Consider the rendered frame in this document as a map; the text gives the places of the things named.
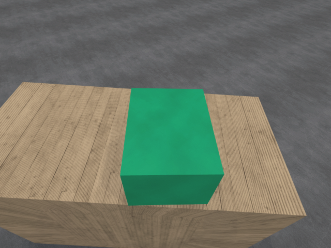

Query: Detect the pedestal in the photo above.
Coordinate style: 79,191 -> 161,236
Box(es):
0,82 -> 307,248

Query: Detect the carton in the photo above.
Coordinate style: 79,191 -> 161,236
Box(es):
120,88 -> 224,206

